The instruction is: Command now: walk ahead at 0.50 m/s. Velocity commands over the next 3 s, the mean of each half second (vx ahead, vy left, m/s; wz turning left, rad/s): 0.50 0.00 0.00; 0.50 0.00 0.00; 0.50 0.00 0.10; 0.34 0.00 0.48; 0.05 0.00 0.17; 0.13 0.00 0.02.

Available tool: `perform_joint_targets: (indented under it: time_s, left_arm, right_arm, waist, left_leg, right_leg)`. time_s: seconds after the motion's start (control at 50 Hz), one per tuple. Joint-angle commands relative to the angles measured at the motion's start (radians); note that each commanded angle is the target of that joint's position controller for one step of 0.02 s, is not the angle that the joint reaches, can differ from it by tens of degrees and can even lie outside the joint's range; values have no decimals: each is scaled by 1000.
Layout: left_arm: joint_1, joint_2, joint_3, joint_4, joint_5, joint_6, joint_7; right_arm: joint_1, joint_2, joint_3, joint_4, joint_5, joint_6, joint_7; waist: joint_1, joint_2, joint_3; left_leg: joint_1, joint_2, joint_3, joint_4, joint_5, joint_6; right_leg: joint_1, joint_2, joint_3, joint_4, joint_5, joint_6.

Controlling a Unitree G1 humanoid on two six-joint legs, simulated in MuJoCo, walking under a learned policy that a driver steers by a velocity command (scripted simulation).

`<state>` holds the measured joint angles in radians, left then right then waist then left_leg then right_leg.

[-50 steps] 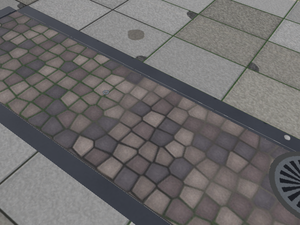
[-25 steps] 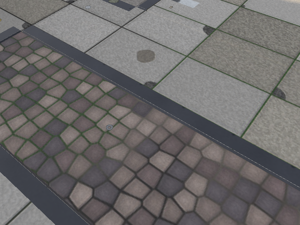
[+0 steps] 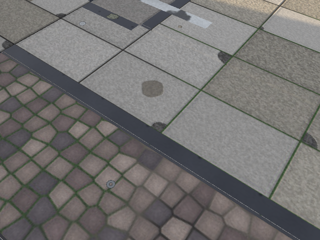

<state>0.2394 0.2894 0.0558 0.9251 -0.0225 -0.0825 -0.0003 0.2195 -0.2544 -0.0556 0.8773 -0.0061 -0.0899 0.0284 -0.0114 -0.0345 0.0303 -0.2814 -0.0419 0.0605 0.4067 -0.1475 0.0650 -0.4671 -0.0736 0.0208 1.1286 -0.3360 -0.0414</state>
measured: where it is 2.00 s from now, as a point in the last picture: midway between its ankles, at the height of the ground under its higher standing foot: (166, 125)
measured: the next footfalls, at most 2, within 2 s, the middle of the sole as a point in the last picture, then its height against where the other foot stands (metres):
right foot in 0.38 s outside the picture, level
left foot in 0.92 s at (142, 189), level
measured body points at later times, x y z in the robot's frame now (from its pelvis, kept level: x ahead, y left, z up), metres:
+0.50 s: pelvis +0.28 -0.07 -0.01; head +0.31 -0.08 +0.44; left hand +0.41 +0.20 -0.12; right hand +0.32 -0.34 -0.15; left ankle +0.17 +0.08 -0.65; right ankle +0.35 -0.15 -0.74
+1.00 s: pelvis +0.57 -0.02 -0.01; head +0.60 -0.01 +0.43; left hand +0.56 +0.26 -0.16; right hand +0.74 -0.27 -0.12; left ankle +0.66 +0.08 -0.74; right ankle +0.40 -0.15 -0.67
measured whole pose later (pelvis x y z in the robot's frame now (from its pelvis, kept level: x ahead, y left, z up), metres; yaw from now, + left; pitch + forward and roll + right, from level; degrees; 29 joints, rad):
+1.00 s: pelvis +0.57 -0.02 -0.01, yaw +0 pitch +2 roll -1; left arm 0.34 0.27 0.05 1.00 -0.02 -0.07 0.00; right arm 0.07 -0.25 -0.06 0.86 0.01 -0.10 0.03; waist 0.03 -0.01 0.04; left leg -0.44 0.00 0.05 0.55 -0.15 0.06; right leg -0.20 0.00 0.03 1.00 -0.50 -0.03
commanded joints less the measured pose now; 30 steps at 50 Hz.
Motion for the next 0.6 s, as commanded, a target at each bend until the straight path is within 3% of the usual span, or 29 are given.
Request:
perform_joint_targets:
  time_s: [0.02, 0.08, 0.16, 0.26, 0.32, 0.34, 0.36, 0.38, 0.4, 0.42, 0.44, 0.46, 0.48, 0.52, 0.56, 0.6]
  left_arm:
    - [29, 56, 18, -47, 7, 10, 6]
    - [-70, 53, 19, -81, 19, 16, 7]
    - [-197, 27, 8, -113, 16, 5, -5]
    - [-322, 33, 1, -160, 4, -5, -29]
    - [-286, 68, 11, -163, 3, -14, -43]
    - [-215, 90, 23, -145, 5, -15, -42]
    - [-65, 128, 47, -96, 8, -14, -36]
    - [119, 194, 69, -51, 19, -13, -27]
    - [204, 278, 89, -25, 20, -5, -26]
    - [200, 186, 60, -31, 11, -5, -29]
    - [114, 146, 46, -44, 10, -9, -26]
    - [32, 121, 37, -64, 15, -11, -25]
    - [-23, 91, 29, -71, 24, -13, -27]
    - [-55, 59, 20, -67, 36, -21, -32]
    - [-36, 78, 24, -52, 29, -27, -28]
    - [-2, 105, 31, -35, 27, -28, -16]
  right_arm:
    - [0, -121, -25, -38, 2, -22, -3]
    - [42, -150, -33, -14, 4, -18, -19]
    - [92, -158, -32, 15, 13, -10, -32]
    - [175, -169, -38, 68, 22, 11, -36]
    - [158, -187, -47, 75, 25, 27, -43]
    - [135, -194, -49, 71, 26, 32, -44]
    - [123, -177, -42, 67, 24, 38, -45]
    - [134, -143, -26, 47, 10, 39, -47]
    - [257, -16, 12, 39, 4, 18, -34]
    - [211, -85, -2, 51, 19, -7, -29]
    - [115, -152, -21, 21, 49, -23, -23]
    - [59, -153, -21, 8, 51, -29, -28]
    - [30, -147, -26, 6, 36, -26, -35]
    - [66, -111, -29, 17, 26, -1, -39]
    - [62, -84, -26, 16, 22, 17, -41]
    - [-6, -86, -27, -9, 13, 22, -44]
  waist:
    - [25, 108, -49]
    - [7, 83, -9]
    - [-32, 89, 18]
    - [-66, 92, 54]
    - [-23, 115, 26]
    - [22, 127, -18]
    - [92, 113, -106]
    - [153, 34, -250]
    - [100, -224, -377]
    - [131, -183, -392]
    - [118, -134, -241]
    - [90, -63, -154]
    - [63, -24, -88]
    - [9, -59, -65]
    - [-4, -47, -43]
    - [7, -24, -15]
  left_leg:
    - [128, 274, -282, -263, 117, 175]
    - [140, 267, -223, -298, 157, 176]
    - [144, 219, -124, -306, 164, 136]
    - [289, 277, -124, -254, 175, 127]
    - [368, 312, -131, -169, 332, 101]
    - [367, 298, -113, -88, 493, 86]
    - [327, 248, -75, 81, 600, 62]
    - [144, 191, -34, 362, 412, 28]
    - [-277, 2, -24, 742, -154, -47]
    - [-401, 5, -176, 873, -435, -32]
    - [-484, 61, -173, 913, -371, -13]
    - [-467, 118, -142, 874, -273, -7]
    - [-428, 152, -130, 812, -204, -10]
    - [-315, 190, -137, 737, -135, -17]
    - [-315, 200, -125, 673, -99, -33]
    - [-381, 205, -122, 571, -9, -55]
  right_leg:
    - [-141, -82, 43, -58, 78, 16]
    - [-220, -85, 36, -213, 225, 46]
    - [-172, -45, -6, -455, 424, 51]
    - [-190, -16, -11, -588, 397, 25]
    - [-118, 9, -23, -623, 287, -15]
    - [-7, 40, -52, -636, 265, -34]
    - [196, 70, -78, -649, 278, -60]
    - [503, -60, 66, -610, 299, -115]
    - [862, -292, 542, -703, 92, -281]
    - [869, -304, 699, -820, -35, -275]
    - [746, -276, 561, -838, -42, -226]
    - [598, -240, 440, -862, 32, -200]
    - [464, -206, 350, -894, 118, -188]
    - [332, -160, 251, -950, 206, -175]
    - [290, -151, 191, -989, 267, -188]
    - [302, -153, 157, -1013, 319, -196]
